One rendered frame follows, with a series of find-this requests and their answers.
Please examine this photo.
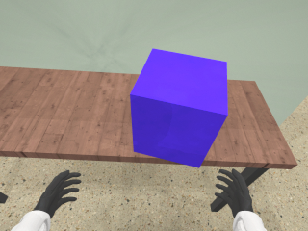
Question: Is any right robot hand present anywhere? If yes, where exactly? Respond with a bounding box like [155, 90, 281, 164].
[215, 169, 254, 218]

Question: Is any carton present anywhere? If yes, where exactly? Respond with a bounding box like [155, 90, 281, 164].
[130, 48, 228, 168]

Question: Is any robot left forearm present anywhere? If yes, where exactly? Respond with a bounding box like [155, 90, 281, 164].
[11, 210, 51, 231]

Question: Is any table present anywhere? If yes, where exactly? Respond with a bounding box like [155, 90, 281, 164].
[0, 66, 298, 212]

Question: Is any robot right forearm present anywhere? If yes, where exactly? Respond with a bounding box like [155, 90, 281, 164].
[232, 211, 267, 231]

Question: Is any left robot hand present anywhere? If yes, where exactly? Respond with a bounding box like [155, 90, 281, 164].
[34, 170, 82, 219]

